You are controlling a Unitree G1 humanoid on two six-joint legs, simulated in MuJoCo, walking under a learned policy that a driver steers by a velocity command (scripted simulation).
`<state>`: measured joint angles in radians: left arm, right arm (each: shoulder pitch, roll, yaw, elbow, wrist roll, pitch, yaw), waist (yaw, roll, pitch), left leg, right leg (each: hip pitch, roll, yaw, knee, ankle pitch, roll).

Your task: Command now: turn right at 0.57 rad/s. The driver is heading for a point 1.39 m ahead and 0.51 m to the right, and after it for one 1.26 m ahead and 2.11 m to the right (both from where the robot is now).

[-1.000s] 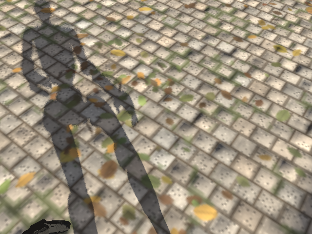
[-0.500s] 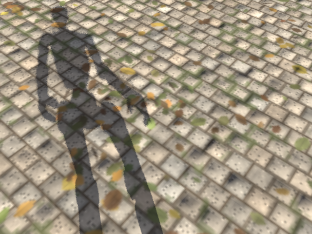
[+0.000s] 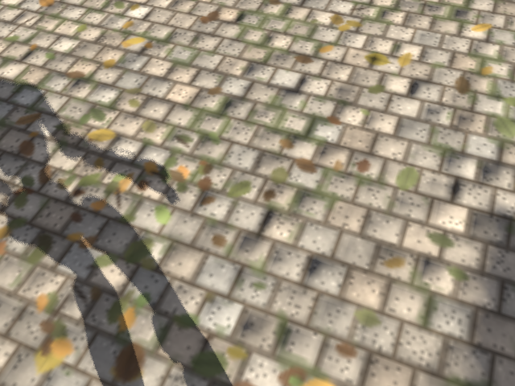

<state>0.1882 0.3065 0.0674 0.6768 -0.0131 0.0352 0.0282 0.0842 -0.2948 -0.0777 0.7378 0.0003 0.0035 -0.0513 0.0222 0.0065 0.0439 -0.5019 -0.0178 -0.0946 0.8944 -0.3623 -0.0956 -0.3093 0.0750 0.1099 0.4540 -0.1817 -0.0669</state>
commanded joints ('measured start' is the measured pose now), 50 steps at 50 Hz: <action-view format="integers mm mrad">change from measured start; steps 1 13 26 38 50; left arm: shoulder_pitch -29 38 -30 -36 -56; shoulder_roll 178 223 105 124 89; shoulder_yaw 53 81 37 20 -8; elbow -79 -83 -143 -141 -67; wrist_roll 2 -4 -9 17 18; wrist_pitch -2 6 29 -27 -26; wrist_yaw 9 -2 -41 -5 -21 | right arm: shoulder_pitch -9 -11 39 56 51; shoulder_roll -75 -121 -195 -123 -74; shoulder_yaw -16 -29 -49 -34 0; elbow -59 -90 -83 -65 -60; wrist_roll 3 -31 6 -2 0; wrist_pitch -14 -37 0 5 -20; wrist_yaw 9 27 26 15 36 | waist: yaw -5 26 -53 -33 -24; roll -145 140 184 -134 -121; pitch -131 -89 -113 -136 -55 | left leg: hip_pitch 27 346 411 -69 249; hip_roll -14 351 318 55 49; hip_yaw -10 -286 25 46 76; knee -107 -588 -532 277 -412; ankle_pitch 27 441 517 19 114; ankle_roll -2 331 307 12 40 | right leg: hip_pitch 119 -265 -88 181 87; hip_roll -233 -11 -96 -276 -235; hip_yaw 294 61 -154 150 205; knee -114 686 287 -114 -103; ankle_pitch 162 -367 -213 397 83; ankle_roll -160 111 136 -154 -141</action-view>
